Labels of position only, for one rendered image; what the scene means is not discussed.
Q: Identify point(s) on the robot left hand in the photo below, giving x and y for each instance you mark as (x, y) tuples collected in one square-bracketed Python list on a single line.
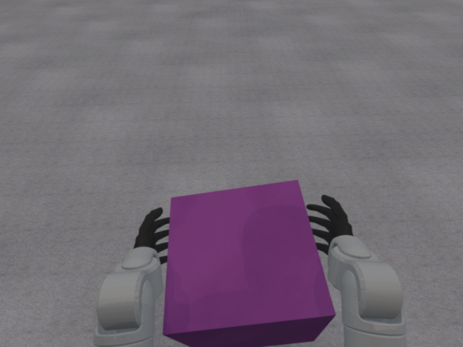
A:
[(147, 236)]

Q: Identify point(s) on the carton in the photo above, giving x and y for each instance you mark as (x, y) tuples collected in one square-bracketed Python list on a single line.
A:
[(243, 269)]

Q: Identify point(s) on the robot right hand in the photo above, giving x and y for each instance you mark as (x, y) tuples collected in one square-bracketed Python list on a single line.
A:
[(337, 224)]

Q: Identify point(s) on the left robot forearm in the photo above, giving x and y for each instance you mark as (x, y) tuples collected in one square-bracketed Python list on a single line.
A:
[(125, 303)]

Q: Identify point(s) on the right robot forearm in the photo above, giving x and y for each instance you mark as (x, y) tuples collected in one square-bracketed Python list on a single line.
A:
[(372, 299)]

